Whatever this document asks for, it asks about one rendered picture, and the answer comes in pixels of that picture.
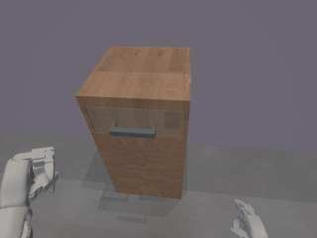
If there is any drawer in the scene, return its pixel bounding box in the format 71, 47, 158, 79
85, 106, 183, 138

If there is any robot left forearm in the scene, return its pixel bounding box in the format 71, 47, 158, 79
0, 205, 34, 238

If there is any cabinet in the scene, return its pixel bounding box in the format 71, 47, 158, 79
75, 47, 191, 199

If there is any handle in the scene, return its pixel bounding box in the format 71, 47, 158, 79
109, 121, 157, 139

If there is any robot left hand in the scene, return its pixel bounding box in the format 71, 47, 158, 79
0, 147, 58, 209

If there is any robot right hand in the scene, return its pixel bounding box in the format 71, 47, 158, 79
230, 198, 268, 238

